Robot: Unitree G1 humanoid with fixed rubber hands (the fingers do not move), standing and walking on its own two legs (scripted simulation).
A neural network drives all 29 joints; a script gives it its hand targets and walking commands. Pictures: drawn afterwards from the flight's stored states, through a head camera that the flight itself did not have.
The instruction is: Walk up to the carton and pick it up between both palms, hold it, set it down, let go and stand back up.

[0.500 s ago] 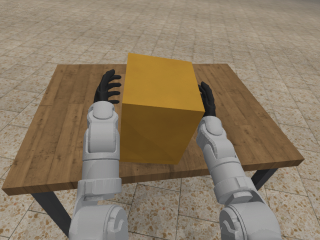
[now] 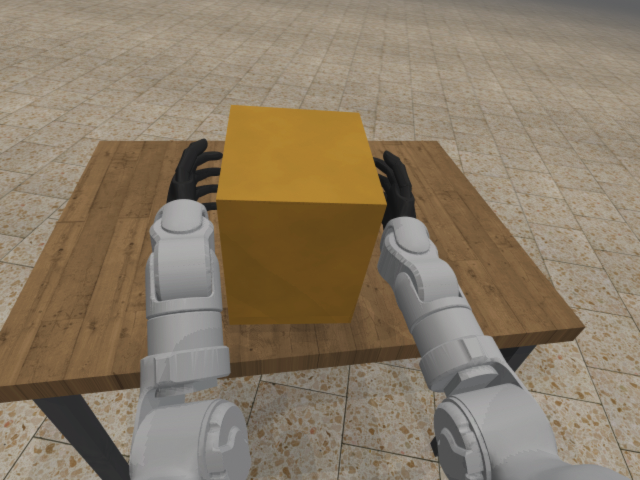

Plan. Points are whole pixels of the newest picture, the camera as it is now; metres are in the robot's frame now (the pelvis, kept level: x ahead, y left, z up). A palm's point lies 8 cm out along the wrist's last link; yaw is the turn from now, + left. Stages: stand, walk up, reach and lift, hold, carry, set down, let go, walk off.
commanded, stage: reach and lift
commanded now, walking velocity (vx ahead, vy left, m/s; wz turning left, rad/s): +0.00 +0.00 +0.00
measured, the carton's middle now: (293, 219) +0.39 +0.00 +0.16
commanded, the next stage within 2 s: hold in 0.62 s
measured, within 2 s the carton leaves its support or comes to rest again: neither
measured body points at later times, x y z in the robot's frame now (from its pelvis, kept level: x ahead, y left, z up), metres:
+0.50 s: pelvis +0.00 +0.01 +0.00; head -0.04 +0.05 +0.45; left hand +0.39 +0.14 +0.22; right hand +0.38 -0.12 +0.20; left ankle +0.03 +0.13 -0.75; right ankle +0.03 -0.10 -0.75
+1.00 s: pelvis -0.01 +0.01 +0.00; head -0.05 +0.04 +0.45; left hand +0.38 +0.15 +0.24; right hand +0.38 -0.11 +0.21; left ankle +0.03 +0.13 -0.75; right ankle +0.03 -0.10 -0.75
